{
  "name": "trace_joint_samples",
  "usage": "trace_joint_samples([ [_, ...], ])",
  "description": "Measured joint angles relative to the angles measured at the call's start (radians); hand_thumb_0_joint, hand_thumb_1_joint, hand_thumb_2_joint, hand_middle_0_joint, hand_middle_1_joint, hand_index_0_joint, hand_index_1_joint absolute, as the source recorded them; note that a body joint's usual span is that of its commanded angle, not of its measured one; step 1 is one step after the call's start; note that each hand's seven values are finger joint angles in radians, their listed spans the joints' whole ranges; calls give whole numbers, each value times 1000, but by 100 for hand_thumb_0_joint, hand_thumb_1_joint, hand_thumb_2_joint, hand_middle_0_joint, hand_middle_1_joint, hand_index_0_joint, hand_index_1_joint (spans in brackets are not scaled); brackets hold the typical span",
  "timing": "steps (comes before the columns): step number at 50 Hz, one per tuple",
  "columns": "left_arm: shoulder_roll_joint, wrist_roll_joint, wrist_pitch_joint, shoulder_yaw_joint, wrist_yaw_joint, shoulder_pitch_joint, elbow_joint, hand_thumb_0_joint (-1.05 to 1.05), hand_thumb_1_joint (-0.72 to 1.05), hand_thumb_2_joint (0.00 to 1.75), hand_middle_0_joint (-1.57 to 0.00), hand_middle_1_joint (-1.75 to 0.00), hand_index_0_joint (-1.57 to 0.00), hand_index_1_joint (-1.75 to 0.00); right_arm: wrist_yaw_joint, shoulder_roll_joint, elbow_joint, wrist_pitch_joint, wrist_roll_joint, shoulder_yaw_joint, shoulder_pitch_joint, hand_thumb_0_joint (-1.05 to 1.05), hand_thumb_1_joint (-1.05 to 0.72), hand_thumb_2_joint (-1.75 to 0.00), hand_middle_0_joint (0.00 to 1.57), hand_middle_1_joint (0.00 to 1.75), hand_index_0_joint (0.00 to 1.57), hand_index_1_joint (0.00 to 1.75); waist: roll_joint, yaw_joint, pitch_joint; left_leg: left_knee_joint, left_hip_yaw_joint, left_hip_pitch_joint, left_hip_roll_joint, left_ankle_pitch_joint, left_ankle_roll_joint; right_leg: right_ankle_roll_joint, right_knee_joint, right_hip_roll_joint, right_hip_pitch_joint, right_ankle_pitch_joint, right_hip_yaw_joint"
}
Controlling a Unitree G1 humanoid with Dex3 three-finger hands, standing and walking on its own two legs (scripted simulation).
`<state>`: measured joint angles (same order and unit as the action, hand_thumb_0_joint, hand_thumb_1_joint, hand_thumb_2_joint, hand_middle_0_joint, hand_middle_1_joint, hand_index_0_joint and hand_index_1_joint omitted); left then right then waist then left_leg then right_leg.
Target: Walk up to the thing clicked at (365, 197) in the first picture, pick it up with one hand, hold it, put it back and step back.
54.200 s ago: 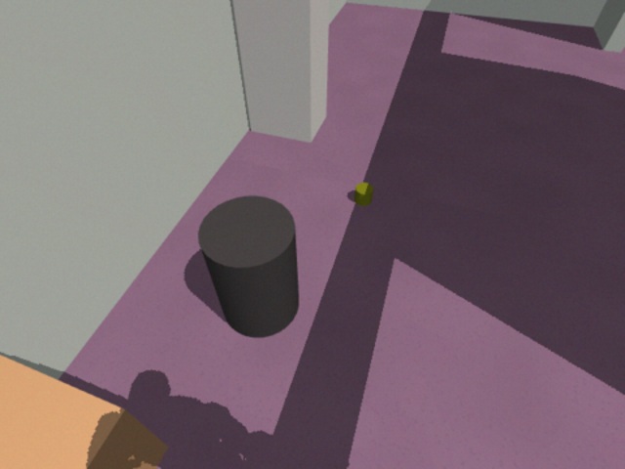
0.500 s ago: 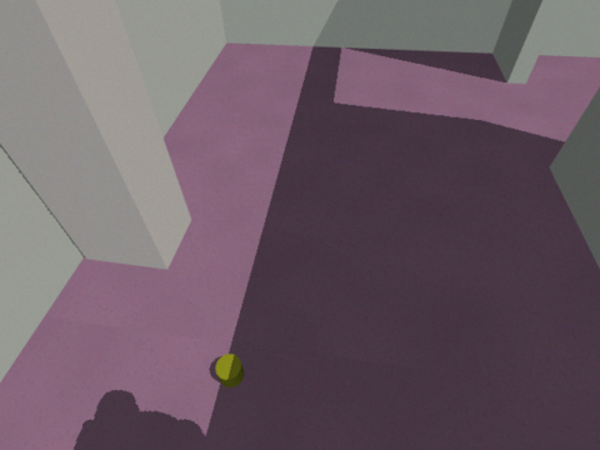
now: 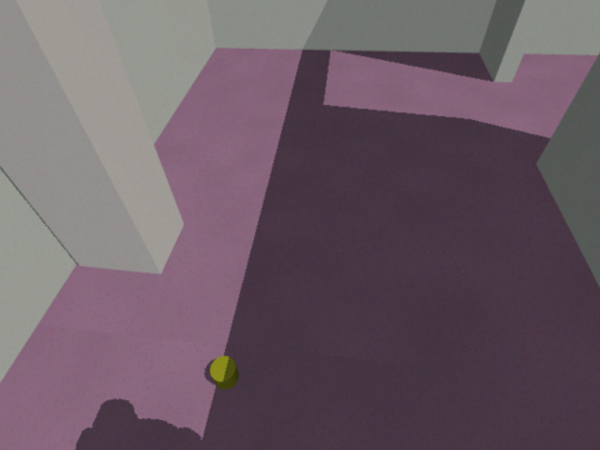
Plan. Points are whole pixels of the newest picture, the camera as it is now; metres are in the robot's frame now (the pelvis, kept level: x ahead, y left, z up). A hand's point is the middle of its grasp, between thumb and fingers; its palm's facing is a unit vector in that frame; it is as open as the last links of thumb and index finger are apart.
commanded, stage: stand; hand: left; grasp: from above
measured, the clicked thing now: (224, 372) +0.49 +0.28 -0.74
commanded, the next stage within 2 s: step back in 1.42 s
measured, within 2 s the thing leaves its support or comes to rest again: neither
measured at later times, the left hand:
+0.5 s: hand out of the picture +0.09 +0.22 -0.16, palm faces -0.01 -0.95 -0.30, open 7.4 cm
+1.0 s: hand out of the picture +0.08 +0.23 -0.16, palm faces -0.02 -0.95 -0.31, open 7.4 cm
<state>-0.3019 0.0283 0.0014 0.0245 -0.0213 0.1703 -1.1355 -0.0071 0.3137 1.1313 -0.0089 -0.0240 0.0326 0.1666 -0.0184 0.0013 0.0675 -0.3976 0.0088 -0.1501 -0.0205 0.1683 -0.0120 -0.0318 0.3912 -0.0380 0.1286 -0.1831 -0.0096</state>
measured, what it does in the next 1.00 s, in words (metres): stands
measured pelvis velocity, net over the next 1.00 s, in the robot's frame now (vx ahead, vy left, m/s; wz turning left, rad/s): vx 0.02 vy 0.00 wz -0.03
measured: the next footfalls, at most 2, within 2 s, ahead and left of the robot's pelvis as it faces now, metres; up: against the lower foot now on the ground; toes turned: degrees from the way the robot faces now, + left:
left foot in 1.90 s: -0.04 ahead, +0.12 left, +0.00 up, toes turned -3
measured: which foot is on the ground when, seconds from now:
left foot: down 0.00-1.00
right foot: down 0.00-1.00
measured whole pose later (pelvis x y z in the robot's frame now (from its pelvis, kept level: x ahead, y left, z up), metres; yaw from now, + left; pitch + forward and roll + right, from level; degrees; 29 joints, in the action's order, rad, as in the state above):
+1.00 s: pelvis +0.02 +0.00 +0.00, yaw -2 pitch -4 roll +0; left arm -0.29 0.02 0.00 0.02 -0.02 0.15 -1.15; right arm -0.01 0.29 1.16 0.00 -0.02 0.02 0.14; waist -0.01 -0.01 0.07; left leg -0.35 0.04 -0.11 -0.03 0.17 -0.02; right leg -0.03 0.36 -0.03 0.11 -0.19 0.02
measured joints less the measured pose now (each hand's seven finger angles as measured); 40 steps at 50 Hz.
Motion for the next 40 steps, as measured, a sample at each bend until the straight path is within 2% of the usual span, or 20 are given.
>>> trace_joint_samples([
  [20, 26, -13, 1, -10, 3, -36, -12, 0, 91, 90, -20, -30, -20, -30, -3, -24, 24, 9, 7, -26, -21, 1, -91, -89, 20, 30, 20, 30, 5, -4, -5, 38, 14, 26, -3, 7, -3, 2, -26, 3, -14, -9, 13],
  [31, 54, -12, 1, -15, 1, -33, -16, 0, 91, 90, -20, -30, -20, -30, -5, -50, 32, 9, 7, -27, -32, 0, -91, -89, 20, 30, 20, 30, 6, -5, -15, 48, 23, 42, -6, 13, -4, 2, -35, 6, -25, -11, 21],
  [40, 46, -10, 0, -9, 1, -26, -17, 0, 91, 90, -20, -30, -20, -30, -5, -47, 35, 7, 6, -18, -29, 0, -91, -89, 20, 30, 20, 30, 12, -6, -10, 48, 26, 41, -9, 11, -5, 3, -37, 8, -24, -7, 24],
])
